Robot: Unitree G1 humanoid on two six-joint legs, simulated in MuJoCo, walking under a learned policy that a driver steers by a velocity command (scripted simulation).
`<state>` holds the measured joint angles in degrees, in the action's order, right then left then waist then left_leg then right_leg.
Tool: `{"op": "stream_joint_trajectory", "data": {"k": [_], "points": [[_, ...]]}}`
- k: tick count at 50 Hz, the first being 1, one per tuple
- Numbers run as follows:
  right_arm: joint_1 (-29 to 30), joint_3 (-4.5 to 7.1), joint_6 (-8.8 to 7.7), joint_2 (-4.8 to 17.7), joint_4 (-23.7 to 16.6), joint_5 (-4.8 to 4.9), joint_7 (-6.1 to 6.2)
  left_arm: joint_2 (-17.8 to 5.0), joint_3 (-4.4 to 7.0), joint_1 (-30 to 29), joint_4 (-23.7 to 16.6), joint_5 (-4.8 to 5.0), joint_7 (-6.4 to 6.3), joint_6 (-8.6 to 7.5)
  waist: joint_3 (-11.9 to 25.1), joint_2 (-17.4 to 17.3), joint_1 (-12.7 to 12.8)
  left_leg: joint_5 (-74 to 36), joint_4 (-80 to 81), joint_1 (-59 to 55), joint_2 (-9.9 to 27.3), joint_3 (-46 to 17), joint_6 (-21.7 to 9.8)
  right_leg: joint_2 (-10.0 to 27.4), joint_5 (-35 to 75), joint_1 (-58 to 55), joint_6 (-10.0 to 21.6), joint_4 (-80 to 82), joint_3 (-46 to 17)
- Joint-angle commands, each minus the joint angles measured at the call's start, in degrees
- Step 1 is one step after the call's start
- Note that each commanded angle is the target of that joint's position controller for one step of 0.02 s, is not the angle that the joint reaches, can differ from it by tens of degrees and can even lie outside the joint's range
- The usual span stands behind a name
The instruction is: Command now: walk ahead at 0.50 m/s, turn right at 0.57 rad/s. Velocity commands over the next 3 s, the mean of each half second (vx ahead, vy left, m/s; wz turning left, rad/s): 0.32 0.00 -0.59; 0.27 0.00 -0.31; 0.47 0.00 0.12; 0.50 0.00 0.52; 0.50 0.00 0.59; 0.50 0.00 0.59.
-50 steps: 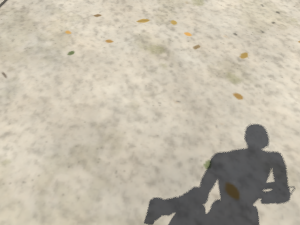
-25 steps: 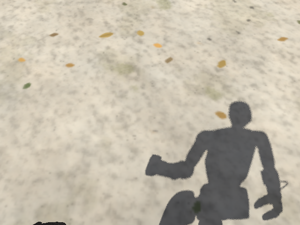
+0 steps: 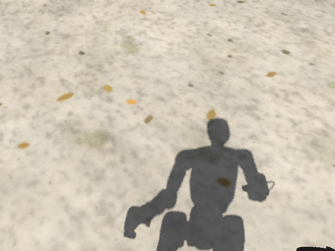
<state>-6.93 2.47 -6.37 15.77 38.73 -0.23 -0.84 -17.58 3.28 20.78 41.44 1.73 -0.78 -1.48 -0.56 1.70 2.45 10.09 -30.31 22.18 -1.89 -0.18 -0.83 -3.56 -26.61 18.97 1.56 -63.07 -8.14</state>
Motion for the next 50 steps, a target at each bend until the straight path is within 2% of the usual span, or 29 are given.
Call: {"op": "stream_joint_trajectory", "data": {"k": [1, 2, 4, 8, 12, 15, 17, 18, 19, 20, 21, 22, 23, 24, 25, 26, 27, 29, 32, 34, 38, 40, 42, 43, 44, 45, 46, 47, 50], "points": [[-7.1, 2.10, 0.45, 6.0, -0.8, -0.33, 0.42, -7.3, 2.00, -4.6, -6.5, -0.66, 0.06, -0.73, 1.2, -5.9, -5.2, 4.1, 15.5, -21.8, 18.2, -21.6, -8.9, 7.5, 6.7, 24.5, -1.5, -7.6, -0.2], [-6.4, 1.94, 0.38, 5.7, -0.5, -0.59, 0.60, -6.2, 1.96, -4.4, -6.8, -0.32, 0.49, -0.50, 0.3, -7.7, -4.2, 0.8, 16.9, -18.7, 16.8, -17.4, -8.4, 8.8, 8.3, 22.1, -1.6, -6.2, 0.4], [-6.5, 2.16, -0.03, 5.7, 0.5, -0.19, 0.65, -3.9, 1.52, -4.6, -7.2, 0.01, 0.86, 0.07, -0.2, -8.5, -3.7, -3.5, 19.2, -16.5, 16.0, -12.1, -9.2, 9.5, 9.4, 21.2, -2.1, -4.1, 2.1], [-6.3, 3.10, -0.02, 8.4, 2.4, -0.17, 0.88, -2.4, 0.94, -8.9, -9.2, -0.62, 1.20, 0.30, -1.7, -6.0, -3.7, -15.5, 20.7, -17.2, 16.8, -4.5, -10.5, 10.1, 16.0, 23.6, -3.2, 5.1, 2.9], [-5.5, 3.38, 1.50, 10.3, 3.7, 0.34, 1.82, -1.1, 0.48, -14.0, -10.3, -1.12, 2.70, -0.50, -1.5, -6.1, -5.1, -29.5, 17.4, -16.2, 14.0, 5.8, -7.7, 7.6, 27.4, 15.3, -2.7, 20.7, 8.5], [-6.3, 3.91, 2.37, 12.0, 4.6, 1.64, 2.15, -2.6, 1.25, -15.7, -11.7, -0.93, 3.99, -0.14, -0.1, -7.1, -4.8, -32.5, 13.2, -20.2, 15.6, 7.2, -6.2, 6.2, 25.8, 11.8, -0.7, 26.3, 9.7], [-5.2, 4.56, 2.90, 13.4, 4.3, 2.72, 2.47, -5.3, 2.64, -12.1, -11.5, -1.40, 4.28, 0.26, 2.5, -7.8, -2.0, -40.7, 5.5, -21.8, 16.0, 7.9, -4.9, 3.5, 21.2, 6.1, 1.8, 28.9, 11.4], [-4.5, 4.51, 3.22, 12.9, 3.9, 3.07, 2.57, -7.3, 3.87, -6.2, -10.0, -1.49, 4.06, 0.34, 5.2, -6.4, 1.4, -41.0, -3.0, -20.6, 14.5, 9.2, -3.6, 1.5, 23.7, -1.3, 3.5, 32.9, 12.1], [-6.1, 3.82, 3.12, 10.9, 3.8, 2.46, 2.42, -10.1, 5.24, -0.1, -8.5, -1.58, 3.02, 0.53, 8.5, -2.7, 4.2, -32.3, -15.5, -14.5, 11.2, 10.3, -0.9, 1.3, 32.6, -12.2, 5.8, 36.6, 10.0], [-9.8, 1.61, 3.14, 3.8, 2.0, -1.81, 1.85, -15.0, 5.63, 0.4, -9.0, -1.34, 1.43, 0.97, 12.8, 13.1, -0.1, 17.9, -34.4, 2.4, 5.1, 10.2, 2.4, 15.2, 60.4, -26.9, 10.6, 32.1, -8.0], [-14.9, 0.93, 2.83, 5.9, 1.2, -1.22, 1.10, -16.8, 5.16, -3.0, -12.7, -2.84, 1.90, 0.21, 25.0, 15.5, -2.1, 33.0, -50.8, 14.3, -2.3, -1.2, 4.3, 27.2, 54.5, -36.5, 24.3, 36.8, -34.0], [-10.1, 2.26, 2.96, 11.2, 1.8, 0.24, 0.75, -12.2, 4.34, -4.8, -13.5, -2.31, 2.47, 0.08, 24.1, 4.7, 1.4, 26.2, -51.4, 16.3, 1.3, -6.6, 3.7, 23.7, 45.8, -32.9, 21.6, 39.9, -28.1], [-6.0, 2.16, 3.17, 11.1, 0.5, 0.96, 0.94, -10.3, 3.63, -7.3, -13.0, -1.60, 2.45, -0.08, 16.6, 3.0, 0.5, 21.1, -48.3, 17.7, 2.7, -5.4, 3.1, 20.4, 40.6, -26.2, 18.4, 40.7, -21.2], [-5.3, 2.01, 3.64, 9.9, 1.2, 0.30, 1.73, -9.1, 3.36, -9.0, -12.6, -1.01, 2.12, 0.09, 12.0, -1.3, -1.1, 17.6, -44.1, 17.0, 4.7, -5.4, 3.4, 17.3, 36.7, -19.3, 15.5, 41.5, -17.3], [-4.9, 2.17, 4.25, 10.3, 1.0, -0.18, 2.27, -8.5, 3.09, -10.6, -12.6, -0.92, 1.74, 0.43, 9.5, -0.3, -2.4, 15.7, -40.4, 14.5, 5.5, -5.7, 3.7, 15.8, 36.3, -13.2, 14.7, 42.5, -15.3], [-5.4, 2.31, 4.88, 10.4, 1.2, -0.17, 2.29, -8.6, 3.02, -11.7, -12.8, -1.65, 1.49, 0.75, 8.5, 1.1, -3.7, 14.6, -38.5, 10.8, 5.2, -5.3, 3.8, 14.4, 36.1, -8.2, 14.1, 43.6, -13.9], [-6.2, 2.19, 5.21, 9.6, 1.5, -0.33, 2.39, -8.8, 3.13, -12.5, -12.8, -2.23, 1.29, 0.82, 8.4, 2.1, -4.3, 13.9, -36.6, 8.9, 4.5, -4.7, 4.2, 13.7, 37.8, -5.7, 14.1, 43.9, -13.2], [-6.7, 1.78, 5.56, 8.1, 2.0, -0.52, 2.73, -9.1, 3.26, -12.5, -12.4, -2.34, 0.64, 0.88, 9.4, 2.4, -4.4, 12.7, -32.0, 7.3, 3.8, -4.1, 5.2, 13.0, 40.1, -4.0, 14.2, 43.6, -11.2], [-4.6, 1.20, 5.87, 6.7, 1.6, -0.26, 2.52, -8.0, 2.82, -12.2, -11.7, -1.59, -0.33, 1.30, 10.2, 3.5, -3.1, 6.8, -24.2, 6.2, 4.5, -3.7, 5.6, 11.0, 13.8, -2.1, 13.1, 46.5, -11.5], [-2.5, 1.10, 5.57, 6.6, 0.6, 0.08, 2.11, -8.2, 2.64, -12.0, -11.2, -1.80, -0.39, 1.20, 8.1, 6.6, -2.1, 5.1, -19.1, 5.4, 4.4, -3.2, 5.3, 10.9, 2.4, -0.6, 12.4, 48.7, -13.5], [-0.8, 0.97, 3.61, 6.6, -0.2, 0.27, 1.21, -8.3, 2.29, -8.7, -9.2, -1.92, 0.26, 0.85, 5.8, 6.5, 0.0, 7.1, -10.8, 1.9, 3.8, -1.7, 3.4, 12.6, -3.5, -1.3, 11.7, 48.3, -15.8], [-1.9, 1.03, 2.78, 6.3, 0.0, 0.68, 0.82, -8.3, 2.02, -8.3, -8.5, -1.68, 0.63, 0.89, 4.1, 6.3, -0.9, 8.0, -5.5, -1.9, 2.9, -0.4, 1.4, 12.6, -7.1, 0.1, 11.1, 47.5, -16.7], [-6.2, 1.08, 2.04, 5.5, 1.5, 0.56, 0.63, -6.9, 1.32, -9.1, -8.1, -1.38, 0.75, 1.07, 2.7, 4.9, -3.8, 5.8, 2.8, -10.4, 2.4, 0.6, -0.9, 9.9, -9.7, 4.7, 8.9, 45.0, -15.1], [-10.1, 1.40, 1.74, 6.8, 2.4, 0.20, 0.85, -4.6, 0.60, -10.1, -8.4, -1.39, 0.69, 0.94, 2.4, 2.3, -5.4, 8.5, 6.4, -15.4, 6.8, -4.2, -2.7, 7.2, -8.8, 9.0, 6.5, 39.4, -12.5], [-15.2, 2.03, 1.61, 10.2, 3.4, -0.56, 1.15, -0.6, -0.38, -11.1, -9.2, -1.32, 0.72, 0.46, 2.5, -7.2, -6.3, 19.2, 13.3, -21.4, 16.4, -18.1, -6.7, 0.7, -5.7, 17.7, 2.4, 23.5, -2.5], [-17.0, 3.62, 1.74, 14.8, 4.4, -1.38, 0.48, -3.0, 0.27, -13.2, -11.6, -0.56, 0.73, -0.80, -2.6, -16.5, -6.4, 31.0, 20.6, -21.3, 24.2, -36.0, -12.9, -1.6, -5.0, 29.5, 1.1, 14.0, 3.8], [-15.1, 3.17, 1.41, 12.4, 3.5, -0.75, 0.68, -6.4, 1.33, -13.7, -11.1, -0.33, 0.80, -1.71, -5.3, -12.3, -6.1, 32.6, 21.0, -20.3, 24.4, -36.9, -13.9, 2.1, -0.7, 32.3, 0.8, 8.1, 0.7], [-13.4, 2.56, 1.29, 10.1, 3.2, -0.09, 0.98, -6.8, 1.66, -12.6, -10.0, -0.39, 1.18, -2.09, -5.2, -10.7, -4.9, 28.9, 20.4, -21.3, 21.9, -32.1, -12.3, 3.1, 3.8, 33.1, 0.5, 6.4, 0.8], [-13.5, 1.85, 1.45, 8.4, 3.2, 0.32, 1.28, -4.1, 1.35, -14.0, -9.0, -1.31, 1.60, -2.46, -3.7, -9.4, -5.3, 14.9, 21.6, -21.9, 16.9, -20.8, -9.6, 5.6, 13.5, 30.8, -1.1, 7.4, 4.0]]}}
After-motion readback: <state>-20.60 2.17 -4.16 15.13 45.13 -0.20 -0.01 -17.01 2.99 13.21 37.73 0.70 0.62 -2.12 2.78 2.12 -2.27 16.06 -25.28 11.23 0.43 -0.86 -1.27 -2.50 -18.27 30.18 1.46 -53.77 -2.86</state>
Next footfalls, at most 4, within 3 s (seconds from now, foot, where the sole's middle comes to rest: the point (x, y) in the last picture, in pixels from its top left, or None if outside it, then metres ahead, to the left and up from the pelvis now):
0.38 right None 0.33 -0.16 -0.77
0.86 left None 0.39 0.05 -0.77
1.30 right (259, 245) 0.52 -0.31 -0.77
1.82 left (217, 164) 0.89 -0.17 -0.77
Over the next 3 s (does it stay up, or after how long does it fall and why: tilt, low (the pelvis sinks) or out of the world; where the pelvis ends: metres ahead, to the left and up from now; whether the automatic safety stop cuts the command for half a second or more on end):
stays up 1.32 -0.14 0.01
